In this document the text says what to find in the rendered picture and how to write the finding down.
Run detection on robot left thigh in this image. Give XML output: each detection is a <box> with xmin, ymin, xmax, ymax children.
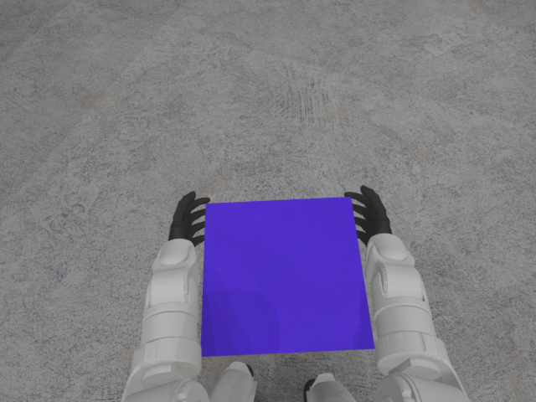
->
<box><xmin>209</xmin><ymin>368</ymin><xmax>257</xmax><ymax>402</ymax></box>

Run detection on robot right upper arm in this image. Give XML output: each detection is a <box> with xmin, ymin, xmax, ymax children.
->
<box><xmin>373</xmin><ymin>373</ymin><xmax>470</xmax><ymax>402</ymax></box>

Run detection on right robot forearm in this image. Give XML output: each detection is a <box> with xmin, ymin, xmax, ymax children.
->
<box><xmin>364</xmin><ymin>234</ymin><xmax>471</xmax><ymax>402</ymax></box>

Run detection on robot thigh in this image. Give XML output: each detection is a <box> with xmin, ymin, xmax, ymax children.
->
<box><xmin>209</xmin><ymin>368</ymin><xmax>257</xmax><ymax>402</ymax></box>
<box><xmin>307</xmin><ymin>381</ymin><xmax>356</xmax><ymax>402</ymax></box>

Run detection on carton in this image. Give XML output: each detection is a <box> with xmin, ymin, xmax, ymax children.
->
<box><xmin>201</xmin><ymin>197</ymin><xmax>375</xmax><ymax>357</ymax></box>

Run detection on robot left hand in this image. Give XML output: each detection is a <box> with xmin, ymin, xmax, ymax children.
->
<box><xmin>168</xmin><ymin>191</ymin><xmax>210</xmax><ymax>247</ymax></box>

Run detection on robot right hand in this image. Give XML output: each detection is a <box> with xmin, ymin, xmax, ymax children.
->
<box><xmin>344</xmin><ymin>185</ymin><xmax>392</xmax><ymax>248</ymax></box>

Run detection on left robot forearm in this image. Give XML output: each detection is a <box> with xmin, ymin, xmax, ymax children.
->
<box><xmin>121</xmin><ymin>239</ymin><xmax>202</xmax><ymax>402</ymax></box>

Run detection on robot left upper arm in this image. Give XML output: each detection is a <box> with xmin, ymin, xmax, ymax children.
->
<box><xmin>123</xmin><ymin>379</ymin><xmax>210</xmax><ymax>402</ymax></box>

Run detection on robot right thigh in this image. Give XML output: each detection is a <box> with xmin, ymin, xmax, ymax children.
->
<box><xmin>307</xmin><ymin>381</ymin><xmax>356</xmax><ymax>402</ymax></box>

